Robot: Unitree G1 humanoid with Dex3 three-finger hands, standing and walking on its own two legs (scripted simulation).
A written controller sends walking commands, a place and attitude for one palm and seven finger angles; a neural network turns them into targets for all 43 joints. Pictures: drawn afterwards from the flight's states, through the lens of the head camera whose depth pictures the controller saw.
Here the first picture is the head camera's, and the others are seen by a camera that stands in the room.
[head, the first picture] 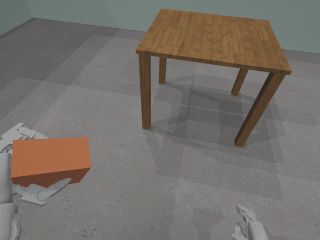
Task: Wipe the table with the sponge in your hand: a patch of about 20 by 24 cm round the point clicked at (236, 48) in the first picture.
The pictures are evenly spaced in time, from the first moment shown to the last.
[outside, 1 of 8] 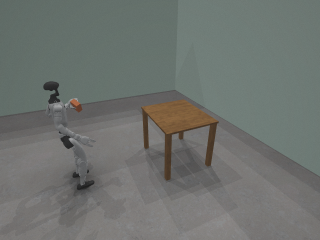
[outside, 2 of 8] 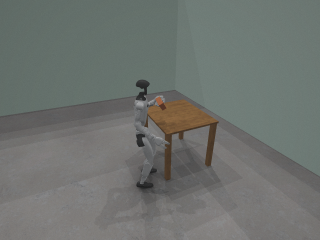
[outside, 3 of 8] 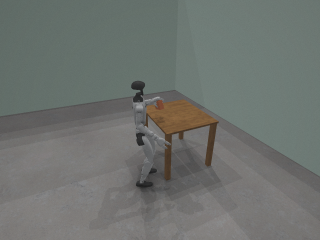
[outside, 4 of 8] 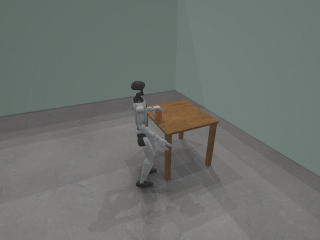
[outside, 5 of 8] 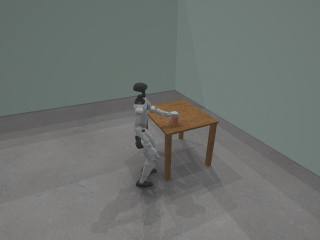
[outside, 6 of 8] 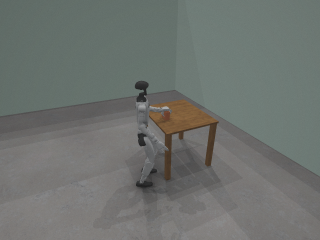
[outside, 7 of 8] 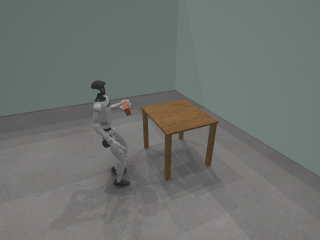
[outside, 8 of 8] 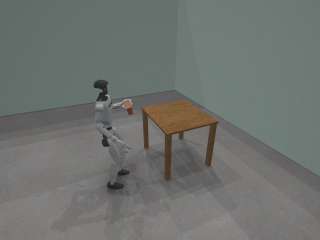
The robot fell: no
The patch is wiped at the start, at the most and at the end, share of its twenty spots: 0.00 1.00 1.00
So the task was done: yes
